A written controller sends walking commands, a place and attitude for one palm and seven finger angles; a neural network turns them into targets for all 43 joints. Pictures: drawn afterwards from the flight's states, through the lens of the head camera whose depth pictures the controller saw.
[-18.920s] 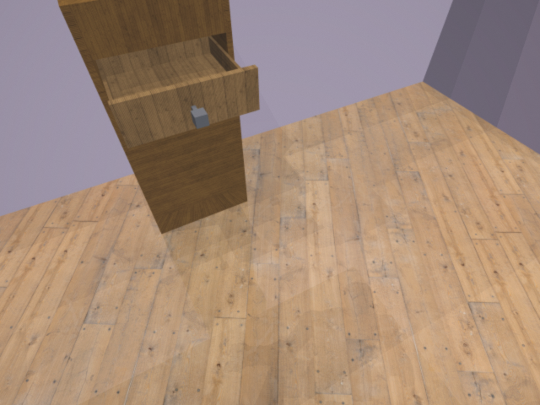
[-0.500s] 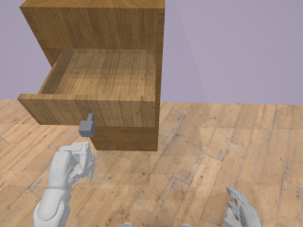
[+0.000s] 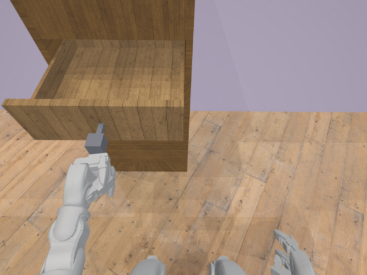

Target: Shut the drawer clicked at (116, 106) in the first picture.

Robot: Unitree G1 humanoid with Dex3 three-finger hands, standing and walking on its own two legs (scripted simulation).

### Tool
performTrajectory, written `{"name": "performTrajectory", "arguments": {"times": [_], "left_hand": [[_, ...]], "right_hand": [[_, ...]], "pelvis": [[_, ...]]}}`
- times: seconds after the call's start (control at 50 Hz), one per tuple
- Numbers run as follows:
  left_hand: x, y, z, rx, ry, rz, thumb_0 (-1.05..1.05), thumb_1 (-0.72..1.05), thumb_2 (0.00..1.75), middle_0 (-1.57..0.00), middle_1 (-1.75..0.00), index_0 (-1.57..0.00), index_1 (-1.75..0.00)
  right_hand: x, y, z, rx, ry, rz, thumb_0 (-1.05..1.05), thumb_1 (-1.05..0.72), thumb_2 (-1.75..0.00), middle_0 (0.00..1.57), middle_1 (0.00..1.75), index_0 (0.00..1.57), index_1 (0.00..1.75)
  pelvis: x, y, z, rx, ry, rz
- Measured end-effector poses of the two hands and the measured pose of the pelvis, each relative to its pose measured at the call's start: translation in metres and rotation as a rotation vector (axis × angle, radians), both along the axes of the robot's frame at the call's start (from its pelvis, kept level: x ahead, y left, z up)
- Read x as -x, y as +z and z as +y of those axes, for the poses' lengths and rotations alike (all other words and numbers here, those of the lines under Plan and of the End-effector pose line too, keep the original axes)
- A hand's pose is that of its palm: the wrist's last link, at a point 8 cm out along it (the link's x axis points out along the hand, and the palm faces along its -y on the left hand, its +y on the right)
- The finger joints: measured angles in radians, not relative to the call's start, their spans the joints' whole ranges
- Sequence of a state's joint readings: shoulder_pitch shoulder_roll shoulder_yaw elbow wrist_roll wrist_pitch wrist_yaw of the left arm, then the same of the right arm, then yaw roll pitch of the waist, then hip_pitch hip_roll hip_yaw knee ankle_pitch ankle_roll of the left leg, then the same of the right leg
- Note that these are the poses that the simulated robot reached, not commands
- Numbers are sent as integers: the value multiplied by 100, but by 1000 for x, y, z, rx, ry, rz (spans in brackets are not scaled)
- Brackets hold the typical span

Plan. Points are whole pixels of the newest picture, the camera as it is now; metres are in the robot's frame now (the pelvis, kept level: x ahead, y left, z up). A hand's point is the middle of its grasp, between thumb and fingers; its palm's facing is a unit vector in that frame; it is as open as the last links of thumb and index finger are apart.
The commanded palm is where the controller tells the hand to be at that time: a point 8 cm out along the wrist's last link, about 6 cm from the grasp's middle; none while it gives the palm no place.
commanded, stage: bring the fist close to the handle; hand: left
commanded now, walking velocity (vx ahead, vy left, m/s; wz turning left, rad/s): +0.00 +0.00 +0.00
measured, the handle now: (98, 137) +0.40 +0.21 +0.05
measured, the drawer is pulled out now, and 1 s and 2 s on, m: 0.24 0.21 0.09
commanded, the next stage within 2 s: push the drawer shut in 0.22 s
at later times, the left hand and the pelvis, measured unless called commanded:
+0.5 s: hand (114, 171) +0.32 +0.16 +0.04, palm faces +0.02 -1.00 -0.04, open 3.3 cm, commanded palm +0.30 +0.22 +0.05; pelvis +0.00 +0.00 +0.00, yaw +0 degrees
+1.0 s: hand (118, 150) +0.37 +0.16 +0.04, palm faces +0.01 -1.00 -0.04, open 3.4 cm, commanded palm +0.36 +0.22 +0.05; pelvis -0.01 +0.00 +0.00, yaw +0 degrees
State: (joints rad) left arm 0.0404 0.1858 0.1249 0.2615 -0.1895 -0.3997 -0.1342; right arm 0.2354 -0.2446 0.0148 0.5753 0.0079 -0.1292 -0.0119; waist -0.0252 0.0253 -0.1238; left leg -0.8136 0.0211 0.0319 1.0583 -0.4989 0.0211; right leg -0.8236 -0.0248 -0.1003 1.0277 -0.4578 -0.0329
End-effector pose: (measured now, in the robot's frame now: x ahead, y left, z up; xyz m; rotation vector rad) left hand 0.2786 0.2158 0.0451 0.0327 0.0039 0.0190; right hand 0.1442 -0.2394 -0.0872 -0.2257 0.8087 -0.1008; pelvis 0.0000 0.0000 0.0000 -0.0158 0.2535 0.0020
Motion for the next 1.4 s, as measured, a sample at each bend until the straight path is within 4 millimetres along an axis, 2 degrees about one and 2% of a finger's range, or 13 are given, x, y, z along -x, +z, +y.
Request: {"name": "performTrajectory", "arguments": {"times": [0.16, 0.38, 0.62, 0.86, 1.1, 1.4], "left_hand": [[-1, 0, 6, 0, 7, 5, 2, 90, 90, -140, -160, -140, -160], [-4, -1, -2, 3, -7, 9, 2, 90, 90, -140, -160, -140, -160], [-36, 0, -2, -4, -4, -1, 2, 90, 90, -140, -160, -141, -160], [-49, 0, -2, -5, 3, -19, 2, 90, 90, -140, -160, -146, -160], [-85, 1, 0, -3, -5, -5, 2, 90, 90, -140, -160, -147, -160], [-124, 1, 1, 4, -10, -6, 2, 90, 90, -141, -160, -147, -160]], "right_hand": [[2, 1, -3, 10, -11, 12, 1, -91, -90, 20, 30, 20, 30], [-6, 3, -1, 6, -4, -2, 1, -91, -90, 20, 30, 20, 30], [-5, -3, -1, 3, -9, 34, 1, -91, -90, 20, 30, 20, 30], [20, -11, -10, 19, -38, 114, 1, -91, -90, 20, 30, 20, 30], [52, -15, -17, 35, -81, 172, 1, -91, -90, 20, 30, 20, 30], [98, -22, -20, 45, -136, 294, 0, -91, -90, 20, 30, 20, 30]], "pelvis": [[0, 1, -1, 2, 3, 1], [-3, 2, 0, 2, 5, 3], [-4, 0, -1, 2, 4, 16], [-1, 0, -3, 1, 6, 19], [11, -2, -5, 2, 0, 29], [14, -6, 0, 4, -16, 63]]}}
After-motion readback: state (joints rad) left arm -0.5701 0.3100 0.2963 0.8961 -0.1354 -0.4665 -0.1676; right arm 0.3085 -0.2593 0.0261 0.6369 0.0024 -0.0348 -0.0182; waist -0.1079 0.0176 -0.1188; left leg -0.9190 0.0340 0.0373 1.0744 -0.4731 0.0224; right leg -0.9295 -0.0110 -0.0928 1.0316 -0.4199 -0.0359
